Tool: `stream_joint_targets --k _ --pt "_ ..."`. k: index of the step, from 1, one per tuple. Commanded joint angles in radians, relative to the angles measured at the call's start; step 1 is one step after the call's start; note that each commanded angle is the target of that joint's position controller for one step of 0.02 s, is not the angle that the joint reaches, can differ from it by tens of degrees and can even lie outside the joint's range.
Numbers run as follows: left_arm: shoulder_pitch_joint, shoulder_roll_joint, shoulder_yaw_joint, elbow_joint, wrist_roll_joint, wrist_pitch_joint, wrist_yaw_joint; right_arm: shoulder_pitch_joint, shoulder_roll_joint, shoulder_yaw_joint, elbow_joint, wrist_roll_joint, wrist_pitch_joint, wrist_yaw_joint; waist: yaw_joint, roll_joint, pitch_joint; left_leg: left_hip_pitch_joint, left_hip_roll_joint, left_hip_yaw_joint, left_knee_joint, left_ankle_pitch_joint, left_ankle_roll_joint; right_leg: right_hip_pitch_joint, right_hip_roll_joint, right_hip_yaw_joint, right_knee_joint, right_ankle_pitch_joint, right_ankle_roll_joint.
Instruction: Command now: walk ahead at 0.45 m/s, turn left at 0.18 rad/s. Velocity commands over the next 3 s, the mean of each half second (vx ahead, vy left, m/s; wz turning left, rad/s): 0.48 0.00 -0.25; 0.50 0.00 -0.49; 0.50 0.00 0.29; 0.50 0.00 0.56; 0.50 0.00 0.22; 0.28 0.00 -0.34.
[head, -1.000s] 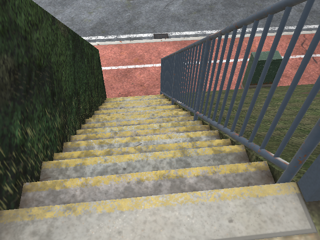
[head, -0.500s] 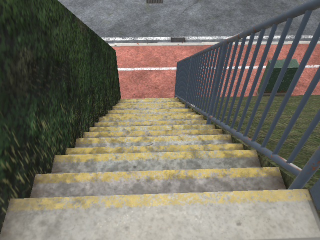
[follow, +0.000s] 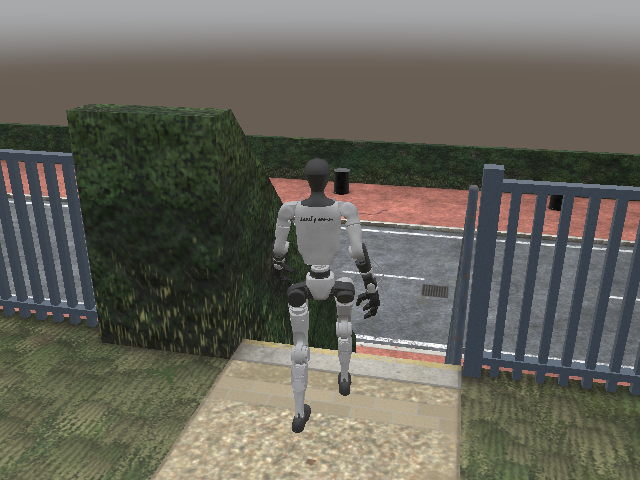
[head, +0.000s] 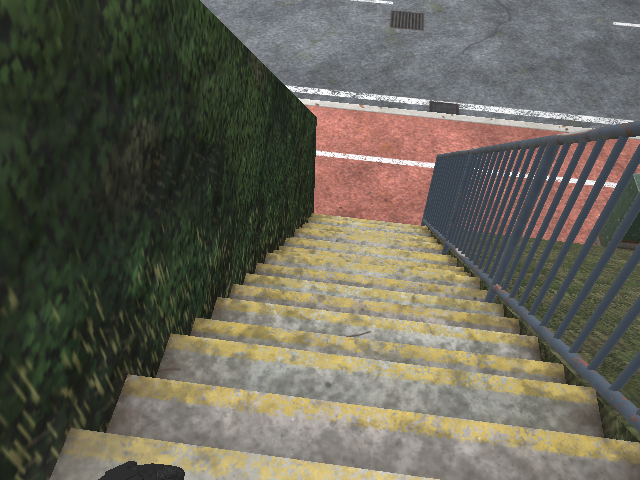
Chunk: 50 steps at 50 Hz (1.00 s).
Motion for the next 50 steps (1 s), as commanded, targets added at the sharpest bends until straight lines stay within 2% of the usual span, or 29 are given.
stream_joint_targets --k 1,2,3,4,5,6,7,9,11,14,16,20,22,23,24,25,26,29,32,35,39,41,42,44,46,47,48,49,50 --pt "-0.116 0.135 0.039 -0.062 -0.022 -0.025 0.007 0.017 -0.185 -0.046 -0.022 -0.011 -0.001 -0.014 0.047 0.097 0.040 -0.085 0.241 -0.079 0.059 0.828 0.116 0.134 0.060 -0.070 -0.049 0.079 -0.066" --pt "-0.009 0.175 0.055 -0.025 -0.032 -0.038 0.011 0.004 -0.178 -0.041 -0.027 -0.025 -0.001 -0.012 0.091 0.081 -0.037 -0.154 0.176 -0.014 0.185 0.926 0.058 0.328 0.069 -0.062 -0.013 0.103 -0.112" --pt "0.216 0.213 0.063 0.036 -0.021 -0.051 0.011 0.062 -0.109 -0.016 -0.046 -0.042 -0.006 -0.010 0.130 -0.028 -0.231 -0.375 0.066 0.034 0.441 0.768 -0.021 0.733 -0.038 0.087 0.070 0.269 -0.255" --pt "0.513 0.214 0.073 0.099 -0.013 -0.044 0.012 0.128 -0.058 0.012 -0.057 -0.058 -0.021 -0.004 0.237 -0.194 -0.429 -0.699 -0.086 0.070 0.837 0.111 -0.103 1.140 -0.327 0.529 -0.043 0.206 -0.494" --pt "0.631 0.175 0.064 0.164 0.022 -0.055 0.008 -0.062 -0.090 -0.004 -0.097 -0.015 -0.022 0.000 0.304 -0.094 -0.248 -0.896 -0.076 0.015 1.073 -0.180 -0.072 1.033 -0.348 0.677 -0.182 0.012 -0.430" --pt "0.504 0.195 0.077 0.150 0.022 -0.074 0.000 -0.165 -0.083 -0.007 -0.128 0.000 -0.018 -0.018 0.233 -0.038 -0.014 -0.965 0.018 0.004 1.120 -0.090 -0.035 0.774 -0.331 0.577 -0.231 -0.145 -0.345" --pt "0.356 0.127 0.057 0.111 0.012 -0.071 0.000 -0.188 -0.119 -0.009 -0.126 -0.024 -0.011 -0.037 0.178 0.001 0.014 -0.916 0.080 0.021 1.057 -0.027 -0.013 0.602 -0.302 0.516 -0.278 -0.154 -0.327" --pt "0.207 0.029 0.024 0.068 -0.010 -0.069 0.000 -0.187 -0.090 0.012 -0.117 -0.061 0.010 -0.059 0.080 -0.033 -0.008 -0.732 0.158 0.047 0.890 0.032 -0.019 0.378 -0.240 0.391 -0.349 0.047 -0.318" --pt "0.140 0.071 0.039 0.039 -0.006 -0.084 -0.001 -0.194 -0.073 0.029 -0.123 -0.048 0.033 -0.063 0.042 -0.035 -0.019 -0.610 0.157 0.107 0.750 -0.047 -0.074 0.222 -0.162 0.290 -0.372 0.039 -0.303" --pt "0.137 0.182 0.079 0.024 0.009 -0.093 -0.034 -0.257 -0.054 0.064 -0.136 -0.018 0.047 -0.054 0.076 -0.033 0.022 -0.433 0.128 0.205 0.506 0.089 -0.122 0.002 -0.086 0.196 -0.385 0.046 -0.299" --pt "0.227 0.187 0.092 0.044 0.007 -0.093 -0.049 -0.310 -0.055 0.079 -0.147 -0.013 0.046 -0.064 0.122 -0.022 0.031 -0.485 0.132 0.186 0.385 0.167 -0.113 0.093 -0.133 0.269 -0.345 0.029 -0.308" --pt "0.325 0.192 0.103 0.049 0.005 -0.070 -0.049 -0.397 -0.109 0.066 -0.154 0.000 0.016 -0.087 0.155 -0.038 -0.020 -0.520 0.102 0.175 0.204 0.288 -0.065 0.318 -0.168 0.367 -0.194 0.119 -0.283" --pt "0.319 0.174 0.095 0.046 0.017 -0.063 -0.051 -0.356 -0.152 0.044 -0.140 0.024 -0.002 -0.093 0.111 -0.037 -0.045 -0.319 0.111 0.173 0.163 0.365 0.002 0.229 -0.126 0.355 -0.101 0.131 -0.218" --pt "0.277 0.142 0.083 0.022 0.019 -0.069 -0.052 -0.204 -0.203 0.017 -0.104 0.033 -0.016 -0.103 0.030 0.015 -0.109 -0.080 0.178 0.111 0.187 0.416 0.081 0.066 -0.055 0.308 0.060 0.100 -0.154" --pt "0.338 0.015 0.045 -0.033 0.020 -0.093 -0.047 -0.011 -0.263 -0.004 -0.092 0.033 -0.020 -0.120 -0.026 0.275 -0.333 0.324 0.458 -0.276 0.088 0.375 0.332 -0.242 0.131 0.148 0.374 -0.246 -0.059" --pt "0.296 0.056 0.051 -0.017 0.015 -0.100 -0.046 -0.009 -0.209 0.006 -0.086 0.023 -0.017 -0.123 -0.042 0.176 -0.246 0.210 0.518 -0.419 -0.005 0.226 0.301 -0.362 0.064 0.155 0.555 -0.478 -0.049" --pt "0.284 0.077 0.054 -0.008 0.014 -0.091 -0.029 -0.087 -0.171 0.011 -0.098 0.026 -0.020 -0.126 -0.007 0.093 -0.118 0.051 0.489 -0.307 -0.023 0.088 0.233 -0.379 0.002 0.147 0.676 -0.436 -0.048" --pt "0.278 0.069 0.044 0.002 0.041 -0.066 0.003 -0.227 -0.030 0.043 -0.133 0.050 -0.015 -0.137 0.065 0.084 -0.060 -0.142 0.390 -0.079 -0.114 0.121 0.148 -0.271 -0.090 0.118 0.633 -0.350 -0.005" --pt "0.221 0.041 0.029 -0.015 0.021 -0.062 -0.032 -0.194 -0.092 0.009 -0.117 0.020 -0.027 -0.151 0.048 0.055 -0.060 -0.152 0.356 0.082 -0.139 0.396 0.166 -0.260 -0.104 0.073 0.561 -0.257 0.034" --pt "0.190 0.033 0.022 -0.023 0.017 -0.060 -0.078 -0.114 -0.129 -0.010 -0.078 -0.015 -0.016 -0.127 0.045 0.060 -0.046 -0.167 0.347 0.219 -0.115 0.703 0.173 -0.253 -0.108 0.028 0.464 -0.096 0.025" --pt "0.319 0.062 0.032 0.005 0.039 -0.032 -0.105 -0.075 -0.080 0.004 -0.031 -0.066 -0.008 -0.116 0.089 0.066 -0.034 -0.258 0.365 0.301 0.003 0.600 0.155 -0.199 -0.103 0.075 0.668 0.060 -0.024" --pt "0.297 0.094 0.051 -0.016 0.046 -0.036 -0.102 -0.094 -0.079 0.011 -0.019 -0.056 -0.010 -0.116 0.085 0.087 -0.009 -0.278 0.371 0.312 0.051 0.453 0.135 -0.213 -0.096 0.064 0.737 -0.025 -0.037" --pt "0.216 0.094 0.051 -0.049 0.029 -0.041 -0.088 -0.083 -0.075 0.009 -0.001 -0.040 -0.012 -0.121 0.055 0.088 0.028 -0.190 0.420 0.271 0.053 0.442 0.135 -0.334 -0.129 0.123 0.677 -0.067 -0.037" --pt "0.139 0.039 0.033 -0.093 0.026 -0.048 -0.073 0.003 -0.076 0.008 0.039 -0.035 -0.009 -0.144 0.004 0.065 0.033 -0.038 0.449 0.269 0.119 0.497 0.107 -0.427 -0.142 0.097 0.574 -0.122 -0.032" --pt "0.132 0.011 0.028 -0.101 0.010 -0.055 -0.076 -0.002 -0.119 -0.001 0.044 -0.026 -0.005 -0.143 0.005 0.060 0.026 -0.151 0.402 0.319 0.161 0.557 0.077 -0.238 -0.106 0.001 0.461 -0.208 -0.020" --pt "0.195 0.031 0.041 -0.087 0.004 -0.060 -0.072 -0.076 -0.160 -0.012 0.022 -0.030 -0.002 -0.128 0.055 0.078 0.024 -0.335 0.372 0.358 0.190 0.611 0.062 0.005 -0.042 -0.065 0.433 -0.237 -0.020" --pt "0.451 0.075 0.077 -0.004 0.016 -0.072 -0.069 -0.174 -0.232 -0.030 -0.011 -0.067 0.002 -0.103 0.179 0.030 -0.018 -0.595 0.293 0.439 0.394 0.652 0.047 0.394 0.090 -0.195 0.487 -0.080 -0.028" --pt "0.767 0.187 0.136 0.099 0.023 -0.089 -0.054 -0.302 -0.251 -0.036 -0.059 -0.070 -0.006 -0.078 0.351 -0.065 -0.073 -0.834 0.183 0.459 0.720 0.491 -0.005 0.703 0.132 -0.174 0.385 -0.076 -0.077" --pt "0.792 0.346 0.165 0.104 0.031 -0.107 -0.018 -0.226 -0.096 -0.010 -0.074 -0.050 -0.010 -0.039 0.306 -0.343 -0.189 -0.923 0.053 0.390 1.137 -0.335 -0.064 0.802 -0.126 0.193 0.121 0.405 -0.279"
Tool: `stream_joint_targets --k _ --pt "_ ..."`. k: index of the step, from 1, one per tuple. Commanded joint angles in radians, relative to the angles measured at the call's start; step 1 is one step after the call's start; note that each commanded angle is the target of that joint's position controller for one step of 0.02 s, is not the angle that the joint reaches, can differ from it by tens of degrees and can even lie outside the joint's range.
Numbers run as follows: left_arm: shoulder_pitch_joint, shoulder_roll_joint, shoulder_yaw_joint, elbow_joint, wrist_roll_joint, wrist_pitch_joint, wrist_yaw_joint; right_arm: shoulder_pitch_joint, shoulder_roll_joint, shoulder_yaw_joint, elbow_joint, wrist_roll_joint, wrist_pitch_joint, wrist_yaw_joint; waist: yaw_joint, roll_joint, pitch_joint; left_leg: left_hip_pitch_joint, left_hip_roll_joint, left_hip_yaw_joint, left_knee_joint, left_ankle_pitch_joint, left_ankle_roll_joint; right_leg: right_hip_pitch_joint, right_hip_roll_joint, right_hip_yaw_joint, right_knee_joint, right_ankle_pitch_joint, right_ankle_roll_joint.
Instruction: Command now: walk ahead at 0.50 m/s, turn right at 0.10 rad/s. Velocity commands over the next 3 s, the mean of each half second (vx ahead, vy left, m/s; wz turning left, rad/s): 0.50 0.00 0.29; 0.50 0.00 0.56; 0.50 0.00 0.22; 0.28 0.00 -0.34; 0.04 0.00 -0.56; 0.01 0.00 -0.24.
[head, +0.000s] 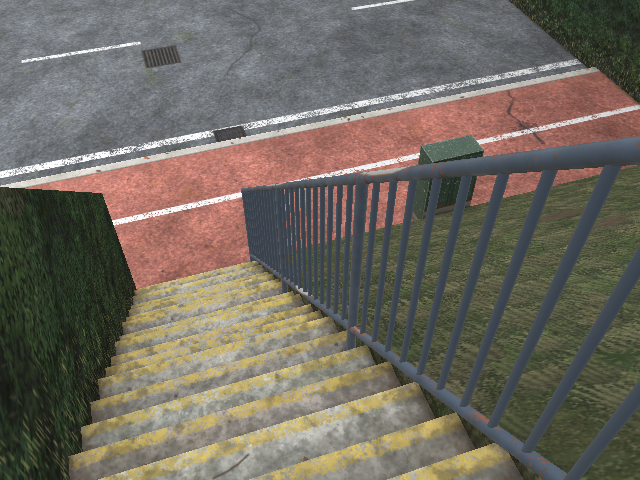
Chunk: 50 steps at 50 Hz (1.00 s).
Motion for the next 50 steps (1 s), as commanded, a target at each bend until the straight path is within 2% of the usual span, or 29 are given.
stream_joint_targets --k 1,2,3,4,5,6,8,9,11,14,17,19,20,21,23,25,27,29,32,34,38,40,42,43,44,45,47,48,50 --pt "0.611 0.294 0.099 0.109 0.022 -0.045 0.041 -0.139 -0.022 -0.007 -0.177 0.065 -0.042 0.066 0.253 -0.155 -0.188 -0.680 -0.241 -0.297 0.599 -0.131 0.063 0.818 -0.239 0.404 -0.312 1.143 -0.368" --pt "0.472 0.297 0.105 0.145 -0.121 0.050 0.093 -0.166 -0.141 -0.073 -0.145 0.181 -0.014 -0.005 0.210 -0.114 -0.004 -0.844 -0.197 -0.270 0.698 -0.051 0.018 0.736 -0.351 0.502 -0.369 1.051 -0.285" --pt "0.385 0.245 0.087 0.110 -0.120 0.088 0.111 -0.196 -0.132 -0.063 -0.160 0.165 0.010 -0.037 0.182 -0.065 0.043 -0.770 -0.124 -0.320 0.599 -0.017 -0.004 0.517 -0.379 0.554 -0.398 0.770 -0.265" --pt "0.243 0.052 0.007 0.073 -0.041 0.014 0.035 -0.266 -0.075 -0.028 -0.210 0.067 -0.015 0.001 0.122 -0.105 0.137 -0.830 -0.052 -0.357 0.723 0.102 0.026 0.183 -0.420 0.559 -0.326 0.531 -0.350" --pt "0.097 -0.036 -0.028 0.021 -0.013 0.015 0.025 -0.232 -0.035 -0.009 -0.193 0.029 -0.001 -0.002 0.045 -0.008 0.082 -0.688 -0.036 -0.358 0.592 0.164 0.033 0.026 -0.377 0.413 -0.307 0.609 -0.296" --pt "0.008 -0.076 -0.056 0.003 0.035 0.029 0.040 -0.088 0.070 0.038 -0.139 -0.021 0.020 0.017 -0.016 0.012 0.070 -0.530 -0.026 -0.347 0.409 0.404 0.053 -0.158 -0.280 0.269 -0.269 0.456 -0.227" --pt "-0.037 -0.065 -0.064 -0.031 0.053 -0.002 0.099 0.014 0.026 0.020 -0.076 -0.036 0.002 0.060 -0.001 0.006 0.022 -0.321 -0.076 -0.247 0.178 0.842 0.054 -0.276 -0.090 0.008 -0.175 0.087 -0.115" --pt "0.065 0.000 -0.056 0.001 0.025 -0.002 0.126 -0.040 -0.035 -0.004 -0.075 -0.015 -0.012 0.076 0.046 -0.058 -0.001 -0.337 -0.109 -0.209 0.161 0.838 0.027 -0.199 -0.112 0.035 -0.119 -0.032 -0.129" --pt "0.149 0.089 -0.046 0.038 0.047 -0.016 0.135 -0.180 -0.057 -0.006 -0.122 0.025 -0.019 0.092 0.104 -0.007 0.051 -0.211 -0.090 -0.191 -0.143 1.129 0.024 -0.251 -0.092 -0.046 -0.056 -0.128 -0.080" --pt "0.306 0.105 -0.049 0.116 0.037 0.015 0.089 -0.298 -0.079 -0.017 -0.167 0.023 0.016 0.076 0.161 -0.030 0.166 -0.184 -0.093 -0.147 -0.282 0.915 0.018 -0.150 -0.204 0.089 -0.015 -0.289 -0.114" --pt "0.252 0.128 -0.047 0.116 0.039 0.030 0.044 -0.084 -0.099 -0.041 -0.104 0.003 0.020 0.047 0.053 0.024 0.137 0.036 -0.130 -0.081 -0.375 0.857 0.081 -0.074 -0.229 0.115 0.261 -0.047 -0.095" --pt "0.266 0.145 -0.028 0.204 0.035 0.070 -0.005 0.244 -0.203 -0.110 0.021 0.024 0.027 0.026 -0.095 0.119 0.088 0.296 -0.084 -0.149 -0.694 0.871 0.202 -0.021 -0.100 0.058 0.880 -0.006 -0.014" --pt "0.389 -0.001 -0.051 0.181 0.047 0.056 -0.034 0.267 -0.350 -0.129 0.030 0.050 0.026 0.037 0.018 0.301 -0.147 0.675 0.007 -0.347 -0.169 1.390 0.372 -0.406 0.064 0.009 1.238 -0.417 0.026" --pt "0.210 0.077 -0.037 0.071 0.008 0.041 -0.030 0.295 -0.315 -0.123 0.037 0.034 0.009 0.057 -0.051 0.138 -0.145 0.721 0.074 -0.493 -0.214 1.356 0.393 -0.633 0.077 0.055 1.210 -0.355 0.052" --pt "0.083 0.072 -0.049 -0.020 -0.049 0.015 0.021 0.093 -0.193 -0.086 0.007 0.043 -0.014 0.079 -0.012 0.129 0.042 0.425 0.264 -0.838 -0.353 0.531 0.469 -0.962 -0.029 0.207 1.124 -0.215 0.048" --pt "0.118 0.035 -0.073 0.024 0.002 0.035 0.066 -0.035 0.018 0.003 0.011 -0.008 -0.021 0.083 0.107 -0.087 0.159 0.003 0.143 -0.642 -0.363 0.502 0.345 -0.834 -0.143 0.247 0.640 0.208 0.021" --pt "0.142 0.020 -0.065 0.106 0.016 0.072 0.043 -0.067 0.012 0.009 0.008 0.051 -0.041 0.052 0.094 0.030 0.128 -0.415 -0.052 -0.446 -0.389 0.454 0.346 -0.401 -0.115 0.099 0.310 0.521 0.045" --pt "0.097 -0.013 -0.083 0.110 0.042 0.071 -0.015 0.005 -0.019 0.024 0.062 0.018 -0.063 0.029 0.094 0.057 0.123 -0.589 -0.127 -0.454 -0.250 0.347 0.319 -0.232 -0.092 0.096 0.380 0.742 0.047" --pt "-0.053 0.042 -0.075 0.056 0.035 0.067 0.004 0.112 -0.036 0.032 0.055 0.038 -0.081 -0.010 -0.002 -0.027 0.050 -0.495 -0.188 -0.430 -0.037 0.173 0.276 -0.120 -0.033 0.071 -0.135 1.079 0.053" --pt "-0.065 0.032 -0.077 0.007 0.036 0.094 0.014 0.025 -0.067 0.037 0.001 0.032 -0.052 0.012 0.047 0.060 0.088 -0.697 -0.184 -0.488 -0.048 -0.010 0.290 0.133 0.009 0.020 -0.134 0.897 0.059" --pt "-0.145 0.029 -0.078 -0.048 0.043 0.100 0.022 0.108 -0.090 0.029 -0.016 0.047 -0.021 0.034 -0.012 0.100 0.171 -0.300 -0.136 -0.807 0.105 0.107 0.343 -0.001 -0.021 0.121 -0.572 0.674 0.018" --pt "0.032 0.045 -0.056 0.010 0.024 0.085 0.027 0.032 -0.097 0.032 -0.061 0.060 -0.004 0.049 0.081 0.054 0.144 -0.360 -0.167 -0.781 0.310 0.214 0.292 0.272 -0.026 0.076 -0.721 0.676 -0.013" --pt "0.466 0.189 0.031 0.176 0.011 0.056 0.036 0.019 -0.092 0.044 -0.081 0.061 0.018 0.102 0.211 -0.051 0.021 -0.623 -0.271 -0.618 0.806 0.217 0.162 0.817 -0.128 0.057 -0.737 0.842 -0.098" --pt "0.557 0.247 0.056 0.179 0.032 0.048 0.021 0.148 -0.023 0.030 -0.067 0.095 0.006 0.128 0.180 -0.273 -0.136 -0.991 -0.403 -0.407 1.277 -0.245 0.072 1.174 -0.272 0.108 -0.303 1.426 -0.256" --pt "0.437 0.345 0.083 0.135 0.015 0.049 0.011 0.242 -0.014 0.032 -0.118 0.120 -0.006 0.127 0.098 -0.205 -0.220 -1.183 -0.349 -0.331 1.441 -0.228 0.060 1.214 -0.384 0.175 -0.170 1.638 -0.341" --pt "0.265 0.270 0.082 0.081 0.056 0.061 0.020 0.193 -0.023 0.043 -0.145 0.098 0.003 0.120 0.125 -0.027 -0.182 -1.263 -0.262 -0.375 1.335 -0.052 0.044 1.074 -0.451 0.303 -0.260 1.314 -0.365" --pt "0.211 0.121 0.028 0.145 0.028 0.057 0.014 0.121 0.010 0.062 -0.142 0.073 0.030 0.093 0.063 0.089 0.032 -1.224 -0.124 -0.390 1.207 0.207 0.031 0.587 -0.413 0.315 -0.457 0.539 -0.303" --pt "0.209 -0.016 -0.019 0.168 0.059 0.041 0.032 0.108 0.045 0.070 -0.121 0.080 0.032 0.096 0.011 0.119 0.173 -1.160 -0.035 -0.402 1.002 0.454 0.045 0.348 -0.329 0.219 -0.484 0.524 -0.204" --pt "0.266 -0.019 -0.025 0.237 0.027 -0.028 0.077 0.035 0.016 0.050 -0.118 0.064 0.026 0.133 0.039 -0.011 0.214 -0.965 -0.044 -0.275 0.656 0.718 0.069 0.066 -0.126 0.061 -0.463 0.443 -0.072"
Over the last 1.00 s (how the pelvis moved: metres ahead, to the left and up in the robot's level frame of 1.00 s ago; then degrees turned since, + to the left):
0.42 -0.11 -0.04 -27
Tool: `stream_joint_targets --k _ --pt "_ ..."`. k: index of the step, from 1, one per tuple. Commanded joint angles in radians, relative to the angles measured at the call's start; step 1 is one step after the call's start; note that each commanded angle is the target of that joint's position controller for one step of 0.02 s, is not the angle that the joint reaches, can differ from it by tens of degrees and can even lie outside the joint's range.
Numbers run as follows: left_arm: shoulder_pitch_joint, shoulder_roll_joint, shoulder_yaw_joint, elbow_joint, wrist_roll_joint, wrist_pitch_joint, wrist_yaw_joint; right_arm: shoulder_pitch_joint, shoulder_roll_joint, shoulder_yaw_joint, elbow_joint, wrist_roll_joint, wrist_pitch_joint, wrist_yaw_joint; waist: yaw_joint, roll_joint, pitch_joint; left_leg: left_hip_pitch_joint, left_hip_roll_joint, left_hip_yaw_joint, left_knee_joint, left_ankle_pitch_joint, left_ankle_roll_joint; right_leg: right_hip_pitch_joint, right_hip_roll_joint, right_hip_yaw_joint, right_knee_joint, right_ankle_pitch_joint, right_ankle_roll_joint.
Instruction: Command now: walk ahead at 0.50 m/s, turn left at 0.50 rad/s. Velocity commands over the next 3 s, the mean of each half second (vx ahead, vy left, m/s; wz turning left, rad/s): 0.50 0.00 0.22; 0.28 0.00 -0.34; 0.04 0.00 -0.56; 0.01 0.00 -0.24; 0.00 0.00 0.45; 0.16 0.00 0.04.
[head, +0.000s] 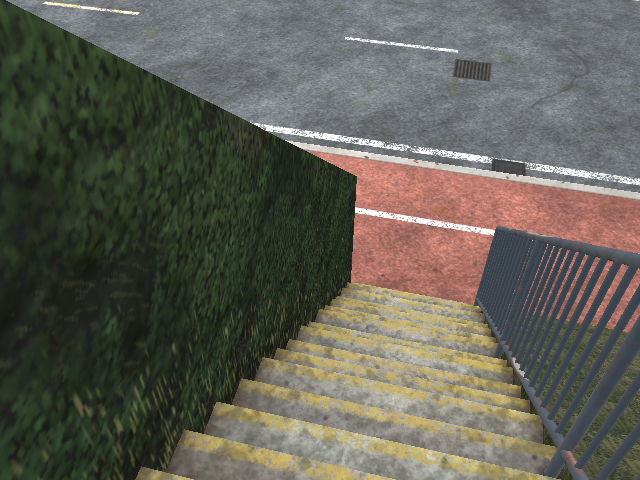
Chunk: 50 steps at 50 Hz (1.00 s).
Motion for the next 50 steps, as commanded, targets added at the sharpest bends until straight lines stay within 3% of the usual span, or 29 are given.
stream_joint_targets --k 1,3,5,8,12,15,18,20,23,24,25,26,27,28,29,30,31,32,33,34,35,38,41,45,46,47,48,49,50 --pt "0.103 -0.065 -0.053 0.019 -0.024 -0.077 0.047 0.076 -0.016 -0.007 0.014 -0.011 0.002 0.040 0.014 -0.042 0.183 0.045 0.078 0.040 -0.494 0.522 0.015 -0.322 -0.214 0.128 -0.153 0.184 -0.033" --pt "0.136 0.062 -0.038 0.084 0.019 -0.082 0.045 0.050 0.009 -0.002 0.012 -0.007 0.003 0.047 -0.017 -0.112 0.166 0.044 0.064 0.007 -0.387 0.526 0.010 -0.318 -0.268 0.251 -0.132 0.261 -0.048" --pt "0.084 0.141 -0.023 0.068 0.019 -0.087 0.036 0.044 -0.063 -0.032 0.026 -0.015 -0.006 0.033 -0.060 -0.027 0.140 -0.013 0.042 -0.038 -0.443 0.468 0.028 -0.189 -0.311 0.264 -0.040 0.505 -0.025" --pt "0.370 0.028 -0.042 0.203 0.000 -0.061 0.065 -0.051 -0.037 -0.012 0.030 -0.029 -0.024 -0.022 0.071 -0.036 0.154 -0.490 0.047 -0.178 -0.772 0.584 0.007 0.380 -0.354 0.371 0.086 0.322 -0.031" --pt "0.286 -0.088 -0.096 0.176 0.027 -0.050 0.044 -0.147 -0.010 0.015 0.032 -0.052 -0.011 -0.002 0.035 -0.060 0.189 -0.149 0.061 -0.046 -0.883 0.859 0.018 -0.012 -0.283 0.301 0.104 0.177 -0.100" --pt "0.237 -0.049 -0.111 0.145 0.013 -0.060 0.043 -0.247 -0.036 0.009 -0.028 -0.081 0.005 0.016 0.030 -0.061 0.192 0.333 0.044 0.095 -0.843 0.817 0.018 -0.371 -0.235 0.179 0.093 0.003 -0.091" --pt "0.337 0.022 -0.085 0.167 -0.025 -0.060 0.081 -0.389 -0.067 0.002 -0.057 -0.044 0.009 0.013 0.137 -0.060 0.240 0.185 0.059 0.086 -1.199 0.647 -0.037 0.024 -0.257 0.225 0.222 0.064 -0.085" --pt "0.375 0.022 -0.073 0.203 -0.019 -0.034 0.076 -0.443 -0.032 0.017 -0.054 -0.052 0.025 0.017 0.182 -0.043 0.266 0.186 0.102 0.051 -1.412 0.632 -0.028 0.171 -0.276 0.288 0.281 0.077 -0.103" --pt "0.284 0.034 -0.055 0.188 -0.021 0.001 0.042 -0.391 -0.035 0.013 -0.021 -0.082 0.032 0.007 0.137 -0.043 0.238 0.444 0.116 0.063 -1.573 0.512 0.018 0.153 -0.293 0.344 0.385 0.236 -0.122" --pt "0.210 0.048 -0.047 0.161 0.026 0.002 0.004 -0.126 -0.091 -0.010 0.055 -0.101 0.025 -0.002 0.040 -0.010 0.157 0.700 0.121 0.060 -1.455 0.570 0.020 0.075 -0.266 0.307 0.607 0.317 -0.105" --pt "0.213 0.039 -0.007 0.153 -0.110 0.013 0.045 -0.084 -0.135 -0.064 0.166 0.092 0.015 -0.092 0.091 0.083 0.113 0.803 0.041 0.221 -1.719 0.741 -0.015 0.090 -0.122 0.137 0.807 0.300 -0.084" --pt "0.230 0.041 -0.012 0.161 -0.117 0.031 0.062 0.036 -0.151 -0.073 0.197 0.078 0.016 -0.109 0.056 0.078 0.060 1.092 0.069 0.245 -1.699 0.818 -0.023 -0.076 -0.074 0.124 1.007 0.248 -0.079" --pt "0.234 0.078 -0.016 0.181 -0.018 0.045 -0.048 0.409 -0.180 -0.086 0.269 -0.112 0.023 -0.051 -0.154 0.364 0.004 1.535 0.179 0.060 -1.761 0.835 0.144 -0.407 0.017 0.186 1.436 -0.383 0.037" --pt "0.253 0.063 0.014 0.116 -0.045 0.032 -0.108 0.349 -0.254 -0.120 0.233 -0.105 0.024 -0.041 -0.079 0.240 -0.202 1.841 0.318 0.052 -1.182 1.285 0.258 -0.705 0.023 0.187 1.592 -0.505 0.035" --pt "0.076 -0.070 -0.030 -0.065 -0.087 0.001 -0.101 0.275 -0.284 -0.139 0.263 -0.066 0.000 -0.034 -0.104 0.202 -0.194 1.879 0.513 -0.185 -1.323 0.553 0.382 -1.031 -0.020 0.205 1.394 -0.473 0.040" --pt "0.001 -0.018 -0.039 -0.027 -0.103 -0.011 -0.083 0.088 -0.150 -0.109 0.215 -0.071 -0.001 -0.028 -0.082 -0.078 -0.096 1.576 0.438 -0.036 -1.364 0.559 0.311 -0.928 -0.115 0.243 1.281 -0.383 0.020" --pt "0.109 -0.040 -0.046 0.021 -0.103 -0.014 -0.072 0.022 -0.121 -0.088 0.212 -0.105 0.002 -0.027 0.000 -0.123 -0.036 1.293 0.357 0.045 -1.339 0.592 0.276 -0.789 -0.122 0.271 1.289 -0.275 -0.004" --pt "0.203 -0.012 -0.017 0.041 -0.094 -0.011 -0.059 -0.029 -0.009 -0.052 0.178 -0.095 -0.019 -0.046 0.097 -0.070 0.064 0.908 0.329 0.100 -1.359 0.698 0.240 -0.607 -0.174 0.268 1.028 -0.052 0.010" --pt "0.134 -0.021 -0.010 0.036 -0.045 -0.003 -0.046 -0.088 0.049 -0.024 0.147 -0.059 -0.056 -0.078 0.114 0.001 0.183 0.649 0.254 0.144 -1.480 0.523 0.172 -0.455 -0.196 0.278 0.663 0.211 0.022" --pt "0.111 -0.040 -0.010 0.051 -0.028 0.005 -0.058 -0.194 -0.012 -0.029 0.099 -0.039 -0.077 -0.097 0.134 0.033 0.169 0.485 0.165 0.271 -1.429 0.471 0.120 -0.268 -0.132 0.196 0.504 0.435 0.060" --pt "0.182 -0.063 -0.010 0.084 -0.038 0.005 -0.077 -0.182 -0.113 -0.055 0.110 -0.059 -0.085 -0.101 0.160 0.068 0.096 0.426 0.116 0.337 -1.355 0.493 0.093 -0.124 -0.063 0.111 0.610 0.472 0.089" --pt "0.150 -0.064 -0.019 0.068 -0.007 0.007 -0.055 -0.095 -0.095 -0.045 0.123 -0.107 -0.104 -0.112 0.116 0.034 0.089 0.636 0.274 0.311 -1.179 0.157 0.060 -0.336 -0.171 0.265 0.250 0.868 0.105" --pt "-0.012 0.002 0.003 0.009 -0.017 0.037 -0.011 -0.019 -0.022 -0.019 0.160 -0.099 -0.090 -0.086 0.079 0.069 0.150 0.486 0.370 0.219 -1.087 -0.024 0.066 -0.177 -0.178 0.212 0.216 0.825 0.094" --pt "-0.106 0.013 0.029 -0.035 0.006 0.041 0.022 -0.035 -0.121 -0.048 0.107 -0.092 -0.064 -0.106 0.026 0.043 0.250 0.583 0.476 0.163 -0.886 -0.138 0.008 -0.244 -0.169 0.140 0.228 0.612 0.087" --pt "-0.202 0.032 0.034 -0.052 0.005 0.031 0.018 -0.022 -0.144 -0.061 0.089 -0.043 -0.048 -0.132 -0.039 -0.007 0.274 0.637 0.449 0.188 -0.837 -0.253 -0.011 -0.257 -0.159 0.087 -0.016 0.486 0.090" --pt "-0.171 0.044 0.047 -0.023 -0.015 0.023 0.027 -0.006 -0.184 -0.073 0.097 -0.050 -0.035 -0.129 -0.021 -0.010 0.235 0.605 0.405 0.220 -0.730 -0.247 -0.013 -0.096 -0.100 0.000 -0.028 0.505 0.092" --pt "0.100 0.034 0.063 0.045 0.001 0.025 0.037 -0.097 -0.250 -0.092 0.072 -0.113 -0.033 -0.100 0.127 0.076 0.158 0.460 0.432 0.200 -0.547 -0.131 -0.053 0.178 -0.113 0.045 0.061 0.616 0.065" --pt "0.360 0.128 0.108 0.148 -0.013 0.004 0.060 -0.191 -0.270 -0.122 0.080 -0.048 -0.015 -0.084 0.266 -0.162 0.114 0.511 0.228 0.312 -0.091 -0.352 -0.102 0.292 -0.082 0.024 -0.352 0.695 0.018" --pt "0.429 0.358 0.144 0.175 -0.006 -0.015 0.075 0.004 -0.125 -0.094 0.036 -0.024 -0.023 -0.020 0.146 -0.430 -0.163 0.202 0.013 0.286 0.349 -0.802 -0.139 0.795 -0.203 0.242 0.068 1.599 -0.160"
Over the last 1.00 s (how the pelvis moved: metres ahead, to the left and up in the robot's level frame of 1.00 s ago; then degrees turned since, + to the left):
0.42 0.01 -0.39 29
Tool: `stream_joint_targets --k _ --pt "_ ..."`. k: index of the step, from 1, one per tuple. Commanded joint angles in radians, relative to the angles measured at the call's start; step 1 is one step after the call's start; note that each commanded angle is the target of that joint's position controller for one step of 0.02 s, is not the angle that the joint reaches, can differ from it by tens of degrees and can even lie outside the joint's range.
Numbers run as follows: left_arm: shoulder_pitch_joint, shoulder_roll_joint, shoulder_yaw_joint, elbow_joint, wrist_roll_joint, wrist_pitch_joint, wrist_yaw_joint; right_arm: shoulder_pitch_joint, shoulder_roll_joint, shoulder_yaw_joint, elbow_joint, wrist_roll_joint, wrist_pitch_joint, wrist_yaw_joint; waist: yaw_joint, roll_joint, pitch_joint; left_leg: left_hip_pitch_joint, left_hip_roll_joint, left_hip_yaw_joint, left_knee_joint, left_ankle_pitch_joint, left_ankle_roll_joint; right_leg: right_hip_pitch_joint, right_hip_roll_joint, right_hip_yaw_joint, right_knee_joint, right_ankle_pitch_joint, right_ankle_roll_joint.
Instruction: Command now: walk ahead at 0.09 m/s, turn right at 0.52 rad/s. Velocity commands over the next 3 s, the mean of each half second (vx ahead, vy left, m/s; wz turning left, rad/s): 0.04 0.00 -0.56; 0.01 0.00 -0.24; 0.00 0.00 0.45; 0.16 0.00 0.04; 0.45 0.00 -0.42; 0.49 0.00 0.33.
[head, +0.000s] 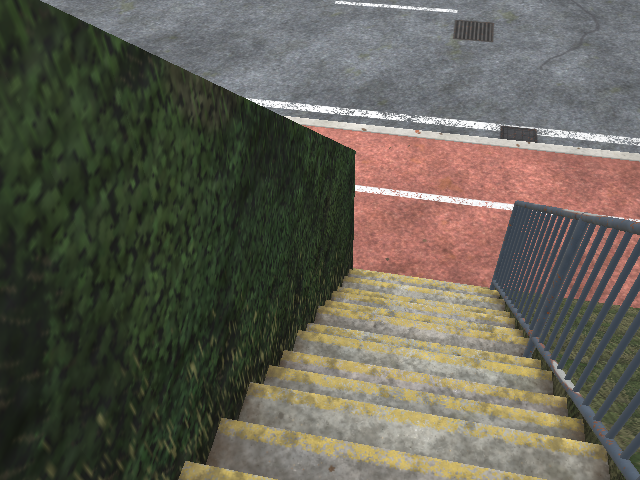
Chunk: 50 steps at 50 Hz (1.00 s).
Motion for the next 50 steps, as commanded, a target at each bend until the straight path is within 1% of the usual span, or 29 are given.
stream_joint_targets --k 1,3,5,6,8,10,12,13,17,21,24,26,27,28,29,31,32,34,38,40,41,42,43,44,45,46,47,48,50 --pt "0.561 0.414 0.110 0.089 0.004 -0.050 0.019 -0.118 -0.156 -0.061 -0.207 0.107 -0.013 0.076 0.210 -0.188 -0.355 -0.726 -0.217 -0.143 0.603 -0.118 -0.025 0.943 -0.256 0.408 0.180 1.566 -0.323" --pt "0.428 0.293 0.079 0.056 0.003 -0.072 -0.005 -0.335 -0.149 -0.043 -0.376 0.155 -0.044 0.029 0.179 -0.064 -0.176 -1.015 -0.140 -0.293 0.495 -0.084 0.012 0.666 -0.350 0.495 0.207 1.114 -0.347" --pt "0.268 0.044 -0.022 0.053 0.012 -0.020 -0.051 -0.070 -0.093 -0.017 -0.259 0.097 -0.038 -0.028 -0.006 -0.003 0.008 -0.939 -0.022 -0.445 0.147 0.396 0.048 0.175 -0.398 0.504 0.107 0.785 -0.285" --pt "0.240 0.003 -0.039 0.014 -0.004 -0.021 -0.045 -0.025 -0.097 -0.019 -0.221 0.077 -0.031 -0.040 -0.045 0.052 0.039 -0.761 -0.050 -0.352 0.012 0.567 0.039 -0.051 -0.272 0.399 0.102 0.702 -0.212" --pt "0.222 0.050 -0.044 -0.027 -0.034 -0.032 -0.026 -0.019 -0.083 -0.013 -0.182 0.089 -0.013 -0.003 -0.050 0.015 0.009 -0.542 -0.116 -0.245 -0.226 0.926 0.020 -0.282 -0.094 0.268 0.096 0.460 -0.148" --pt "0.144 0.154 -0.045 -0.044 -0.004 -0.044 -0.021 -0.055 -0.068 0.000 -0.171 0.064 0.001 0.048 -0.076 -0.051 -0.030 -0.333 -0.166 -0.203 -0.159 1.076 0.021 -0.452 -0.001 0.265 0.150 0.338 -0.078" --pt "0.065 0.230 -0.030 -0.086 0.009 -0.052 -0.022 -0.095 -0.154 -0.027 -0.213 0.054 -0.007 0.054 -0.087 0.002 -0.083 -0.258 -0.196 -0.207 -0.142 0.944 0.019 -0.465 -0.012 0.319 0.213 0.290 -0.068" --pt "0.221 0.147 -0.046 -0.010 0.006 -0.055 -0.001 -0.209 -0.189 -0.032 -0.256 0.029 -0.007 0.037 0.015 -0.003 -0.061 -0.548 -0.163 -0.332 -0.204 0.903 -0.004 -0.159 -0.084 0.448 0.286 0.250 -0.107" --pt "0.161 0.180 -0.026 -0.058 -0.014 -0.053 -0.040 -0.213 -0.162 -0.024 -0.285 0.036 0.015 -0.017 -0.017 -0.057 -0.087 -0.555 -0.212 -0.307 -0.226 0.501 -0.006 -0.002 -0.118 0.663 0.324 0.400 -0.215" --pt "0.209 0.117 -0.031 -0.082 -0.040 -0.037 -0.007 -0.260 -0.101 0.002 -0.303 0.056 0.042 -0.037 0.072 -0.030 -0.117 -0.679 -0.222 -0.364 -0.371 0.409 -0.026 0.175 -0.140 0.787 0.437 0.529 -0.283" --pt "0.074 0.153 -0.021 -0.158 -0.045 -0.018 -0.010 -0.087 -0.117 -0.006 -0.251 0.068 0.042 -0.035 -0.005 -0.076 -0.147 -0.344 -0.271 -0.292 -0.455 0.474 0.005 -0.086 -0.065 0.733 0.444 0.522 -0.250" --pt "-0.143 0.163 -0.014 -0.281 -0.039 0.002 -0.037 0.208 -0.244 -0.049 -0.209 0.091 0.030 -0.035 -0.179 0.129 -0.216 0.356 -0.261 -0.329 -0.720 1.106 0.181 -0.598 0.132 0.491 0.522 0.325 -0.135" --pt "-0.148 0.066 -0.035 -0.333 -0.039 0.008 -0.057 0.270 -0.346 -0.088 -0.215 0.077 0.010 -0.025 -0.217 0.248 -0.291 0.574 0.000 -0.729 -0.943 1.489 0.463 -0.801 0.305 0.323 0.835 -0.384 -0.003" --pt "-0.215 0.053 -0.027 -0.359 -0.075 0.011 -0.042 0.284 -0.341 -0.083 -0.208 0.044 -0.010 -0.019 -0.198 0.128 -0.172 0.512 0.166 -1.009 -0.991 1.660 0.607 -1.001 0.322 0.300 0.994 -0.841 0.058" --pt "-0.210 0.025 -0.038 -0.361 -0.089 0.015 -0.021 0.264 -0.292 -0.070 -0.189 0.045 -0.016 -0.011 -0.136 0.004 -0.094 0.461 0.192 -0.960 -0.941 1.813 0.594 -1.094 0.266 0.306 1.091 -0.809 0.082" --pt "-0.143 0.031 -0.060 -0.313 -0.011 0.059 -0.013 0.020 -0.094 -0.014 -0.229 0.041 0.004 -0.005 -0.035 0.149 -0.105 0.187 0.114 -0.824 -0.996 1.375 0.434 -1.005 0.135 0.337 0.932 -0.503 0.093" --pt "-0.037 0.024 -0.064 -0.270 0.018 0.064 -0.027 -0.034 -0.090 -0.015 -0.235 0.049 0.010 0.003 0.034 0.161 -0.122 -0.029 0.025 -0.702 -1.006 1.341 0.363 -0.794 0.151 0.236 1.062 -0.339 0.109" --pt "0.041 0.051 -0.061 -0.239 -0.001 0.048 -0.090 -0.160 -0.171 -0.024 -0.241 0.052 0.015 0.016 0.133 0.088 -0.124 -0.369 -0.091 -0.465 -1.035 1.223 0.282 -0.461 0.143 0.087 1.235 -0.158 0.111" --pt "-0.082 0.083 -0.057 -0.268 -0.028 0.038 -0.123 -0.139 -0.154 0.038 -0.144 0.067 -0.026 0.002 0.068 0.126 -0.096 -0.227 -0.081 -0.364 -1.001 1.155 0.235 -0.435 0.073 0.094 1.123 -0.214 0.147" --pt "-0.271 0.061 -0.064 -0.327 -0.048 0.048 -0.102 -0.037 -0.144 0.048 -0.100 0.149 -0.038 0.005 -0.029 0.125 -0.050 0.084 -0.076 -0.400 -1.005 0.941 0.188 -0.569 -0.010 0.084 0.385 -0.437 0.201" --pt "-0.189 0.013 -0.074 -0.260 -0.056 0.044 -0.107 0.021 -0.127 0.065 -0.042 0.098 -0.038 0.039 -0.006 0.248 -0.092 -0.081 -0.086 -0.433 -1.014 0.944 0.187 -0.281 -0.012 0.085 0.554 -0.253 0.184" --pt "-0.070 0.018 -0.071 -0.220 -0.071 0.038 -0.113 -0.092 -0.171 0.054 -0.067 0.115 -0.041 0.080 0.080 0.230 -0.088 -0.192 -0.073 -0.437 -1.047 1.000 0.187 -0.082 0.012 0.067 0.484 -0.204 0.190" --pt "-0.125 0.010 -0.080 -0.194 -0.146 0.085 -0.024 -0.028 -0.229 -0.018 -0.102 0.174 0.017 -0.012 0.022 0.114 -0.161 -0.002 -0.060 -0.337 -1.059 1.192 0.188 0.034 0.095 -0.034 0.152 -0.240 0.099" --pt "-0.208 0.024 -0.081 -0.223 -0.160 0.095 0.013 0.110 -0.268 -0.035 -0.100 0.177 0.044 -0.045 -0.091 -0.013 -0.101 0.026 -0.114 -0.347 -1.090 1.273 0.163 0.097 0.036 0.018 0.086 0.051 0.092" --pt "-0.230 0.177 -0.032 -0.236 -0.119 0.067 -0.059 0.060 -0.292 -0.029 -0.073 0.126 0.017 0.064 -0.033 0.054 -0.168 -0.028 -0.151 -0.366 -1.109 0.832 0.112 0.190 0.011 0.051 0.102 0.019 0.059" --pt "-0.230 0.209 -0.013 -0.226 -0.097 0.059 -0.083 0.007 -0.258 -0.045 -0.101 0.112 0.008 0.090 -0.027 0.096 -0.185 -0.050 -0.175 -0.322 -1.133 0.561 0.103 0.234 0.000 0.046 0.066 -0.088 0.042" --pt "-0.269 0.192 -0.006 -0.222 -0.093 0.057 -0.098 -0.035 -0.189 -0.036 -0.116 0.122 -0.001 0.090 -0.050 0.083 -0.076 -0.013 -0.188 -0.293 -1.180 0.472 0.096 0.048 0.009 0.051 0.016 -0.290 0.017" --pt "-0.255 0.211 0.018 -0.219 -0.091 0.062 -0.083 -0.065 -0.212 -0.055 -0.107 0.114 -0.009 0.080 -0.025 0.074 -0.015 0.031 -0.226 -0.243 -1.119 0.483 0.110 -0.027 0.014 0.040 -0.026 -0.314 -0.007" --pt "-0.248 0.183 0.035 -0.237 -0.091 0.063 -0.041 -0.075 -0.216 -0.070 -0.125 0.104 -0.017 0.047 -0.001 0.076 -0.036 0.052 -0.206 -0.297 -1.129 0.589 0.156 -0.002 -0.016 0.028 -0.017 -0.275 -0.052"
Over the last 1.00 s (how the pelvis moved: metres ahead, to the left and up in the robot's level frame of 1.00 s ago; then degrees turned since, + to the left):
0.46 0.00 -0.39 -3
